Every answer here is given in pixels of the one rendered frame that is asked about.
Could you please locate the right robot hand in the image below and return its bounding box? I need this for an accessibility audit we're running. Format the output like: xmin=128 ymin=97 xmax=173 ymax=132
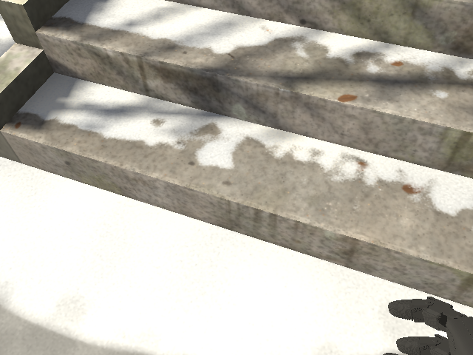
xmin=383 ymin=297 xmax=473 ymax=355

